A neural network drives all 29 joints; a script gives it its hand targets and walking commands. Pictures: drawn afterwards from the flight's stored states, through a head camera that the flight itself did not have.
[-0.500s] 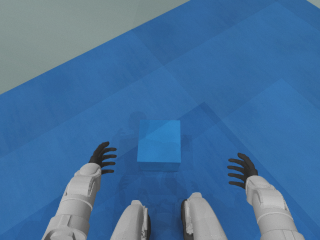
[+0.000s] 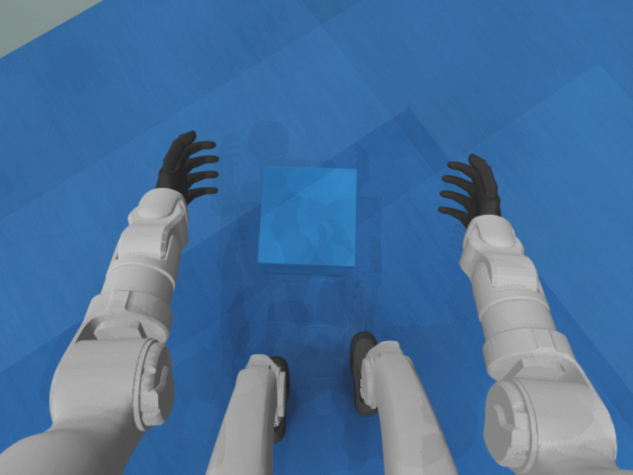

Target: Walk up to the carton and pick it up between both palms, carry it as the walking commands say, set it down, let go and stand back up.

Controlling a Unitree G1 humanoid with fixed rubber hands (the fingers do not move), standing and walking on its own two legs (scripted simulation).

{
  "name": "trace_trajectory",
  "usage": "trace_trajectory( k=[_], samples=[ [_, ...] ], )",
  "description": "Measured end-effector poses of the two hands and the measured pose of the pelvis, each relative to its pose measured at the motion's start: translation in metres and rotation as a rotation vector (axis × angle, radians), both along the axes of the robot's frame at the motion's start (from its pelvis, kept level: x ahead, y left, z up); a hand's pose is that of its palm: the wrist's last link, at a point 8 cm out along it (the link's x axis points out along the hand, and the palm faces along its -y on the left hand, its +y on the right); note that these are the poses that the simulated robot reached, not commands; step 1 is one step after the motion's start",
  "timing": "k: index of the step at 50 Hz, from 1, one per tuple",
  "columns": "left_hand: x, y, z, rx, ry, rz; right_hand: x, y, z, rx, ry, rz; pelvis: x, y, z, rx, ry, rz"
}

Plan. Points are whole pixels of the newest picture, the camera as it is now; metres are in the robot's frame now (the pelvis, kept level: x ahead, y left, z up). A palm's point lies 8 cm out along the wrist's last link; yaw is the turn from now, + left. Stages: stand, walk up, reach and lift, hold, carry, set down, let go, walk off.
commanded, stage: reach and lift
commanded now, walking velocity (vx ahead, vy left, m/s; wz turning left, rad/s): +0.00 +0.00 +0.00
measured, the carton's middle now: (309, 227) +0.50 +0.02 -0.54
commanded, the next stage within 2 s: none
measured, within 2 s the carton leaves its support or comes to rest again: neither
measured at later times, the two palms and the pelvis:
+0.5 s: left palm (189, 157) +0.52 +0.18 -0.14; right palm (462, 175) +0.48 -0.20 -0.14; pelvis +0.01 +0.01 -0.02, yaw +1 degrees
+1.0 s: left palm (220, 193) +0.52 +0.17 -0.30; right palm (427, 205) +0.48 -0.20 -0.30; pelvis -0.03 +0.01 -0.17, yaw +1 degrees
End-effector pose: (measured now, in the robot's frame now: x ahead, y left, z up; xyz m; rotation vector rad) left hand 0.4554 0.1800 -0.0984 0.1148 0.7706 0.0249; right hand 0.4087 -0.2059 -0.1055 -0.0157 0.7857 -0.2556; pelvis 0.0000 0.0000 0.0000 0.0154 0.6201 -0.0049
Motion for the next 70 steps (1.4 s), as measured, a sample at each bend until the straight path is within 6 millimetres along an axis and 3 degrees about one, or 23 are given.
trace_trajectory(
  k=[13, 18, 25, 30, 47, 59, 70],
  samples=[
    [0.066, 0.000, -0.006, -0.020, -0.130, -0.008, 0.067, 0.002, -0.004, -0.008, -0.137, 0.013, 0.001, 0.003, -0.008, -0.003, 0.140, 0.013],
    [0.072, -0.003, -0.016, -0.020, -0.136, -0.015, 0.073, 0.002, -0.012, -0.014, -0.144, 0.016, 0.004, 0.006, -0.008, -0.004, 0.170, 0.014],
    [0.064, -0.004, -0.041, -0.022, -0.114, -0.004, 0.068, 0.003, -0.033, -0.011, -0.120, 0.014, 0.008, 0.010, -0.017, -0.008, 0.213, 0.018],
    [0.061, -0.004, -0.068, -0.018, -0.109, 0.007, 0.066, 0.004, -0.060, -0.006, -0.112, 0.010, 0.005, 0.012, -0.040, -0.013, 0.243, 0.022],
    [0.060, -0.007, -0.188, -0.002, -0.115, 0.019, 0.068, 0.006, -0.180, -0.003, -0.116, 0.005, -0.022, 0.013, -0.153, -0.014, 0.254, 0.021],
    [0.064, -0.010, -0.247, -0.007, -0.096, 0.019, 0.072, 0.007, -0.241, 0.002, -0.099, 0.004, -0.036, 0.012, -0.207, -0.014, 0.213, 0.021],
    [0.060, -0.011, -0.312, -0.007, -0.068, 0.013, 0.067, 0.009, -0.311, 0.009, -0.058, 0.013, -0.039, 0.011, -0.250, -0.017, 0.161, 0.023]
  ],
)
